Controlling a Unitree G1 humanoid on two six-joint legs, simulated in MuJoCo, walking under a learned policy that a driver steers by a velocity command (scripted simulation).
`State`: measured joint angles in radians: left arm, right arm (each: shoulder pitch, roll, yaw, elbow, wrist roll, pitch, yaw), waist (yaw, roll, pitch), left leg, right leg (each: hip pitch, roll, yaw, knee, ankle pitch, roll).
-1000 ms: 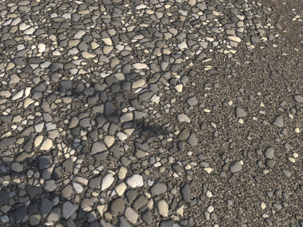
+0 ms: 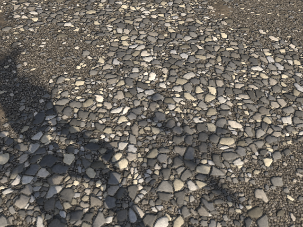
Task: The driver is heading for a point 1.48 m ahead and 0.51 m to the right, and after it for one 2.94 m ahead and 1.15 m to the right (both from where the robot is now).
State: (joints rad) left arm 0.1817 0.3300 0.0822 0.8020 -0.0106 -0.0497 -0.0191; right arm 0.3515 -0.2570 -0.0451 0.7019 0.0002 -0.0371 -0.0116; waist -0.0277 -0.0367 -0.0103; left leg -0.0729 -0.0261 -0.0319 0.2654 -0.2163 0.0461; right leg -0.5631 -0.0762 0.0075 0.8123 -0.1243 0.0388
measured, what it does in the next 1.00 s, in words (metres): walks ahead: right foot, then left foot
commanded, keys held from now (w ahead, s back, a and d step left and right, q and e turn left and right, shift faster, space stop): w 0.88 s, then w+e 0.12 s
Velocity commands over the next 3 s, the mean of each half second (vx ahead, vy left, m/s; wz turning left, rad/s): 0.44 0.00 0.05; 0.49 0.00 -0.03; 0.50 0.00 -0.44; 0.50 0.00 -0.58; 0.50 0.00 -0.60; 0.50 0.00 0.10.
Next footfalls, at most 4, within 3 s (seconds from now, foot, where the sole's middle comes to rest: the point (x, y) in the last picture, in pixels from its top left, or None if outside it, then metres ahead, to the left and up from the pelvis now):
0.22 right None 0.23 -0.16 -0.79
0.76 left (132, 215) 0.57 0.06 -0.79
1.30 right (184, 162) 0.85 -0.20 -0.79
1.78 left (161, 114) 1.18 -0.10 -0.79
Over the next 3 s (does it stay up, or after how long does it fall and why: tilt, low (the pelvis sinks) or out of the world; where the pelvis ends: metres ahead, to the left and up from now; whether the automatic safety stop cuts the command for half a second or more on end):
stays up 1.50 -0.58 -0.01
